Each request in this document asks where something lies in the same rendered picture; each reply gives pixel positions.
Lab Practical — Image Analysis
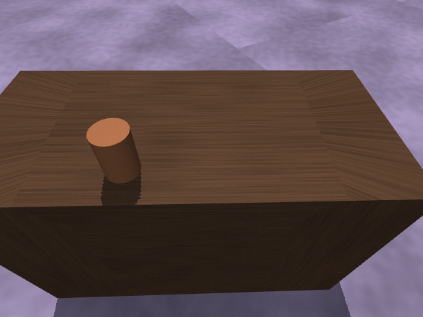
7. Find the can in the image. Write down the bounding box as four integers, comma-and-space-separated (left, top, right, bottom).
87, 118, 141, 184

